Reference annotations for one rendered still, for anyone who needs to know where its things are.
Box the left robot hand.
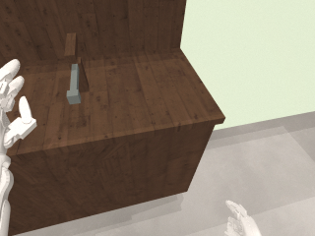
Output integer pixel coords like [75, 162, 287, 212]
[0, 59, 37, 154]

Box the right robot hand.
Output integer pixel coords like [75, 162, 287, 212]
[224, 200, 262, 236]

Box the tap lever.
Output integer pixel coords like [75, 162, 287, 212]
[66, 64, 81, 105]

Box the left robot forearm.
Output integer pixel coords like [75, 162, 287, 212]
[0, 153, 14, 236]

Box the counter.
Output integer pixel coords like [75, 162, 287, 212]
[0, 0, 225, 236]

